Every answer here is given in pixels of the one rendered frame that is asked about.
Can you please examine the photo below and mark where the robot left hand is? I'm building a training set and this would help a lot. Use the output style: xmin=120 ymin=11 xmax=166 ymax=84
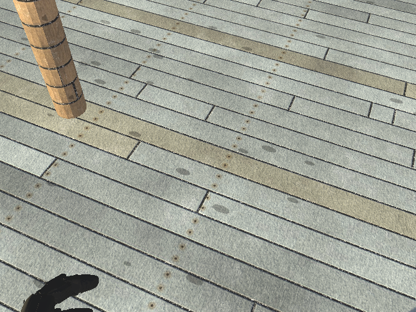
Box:
xmin=21 ymin=274 xmax=99 ymax=312

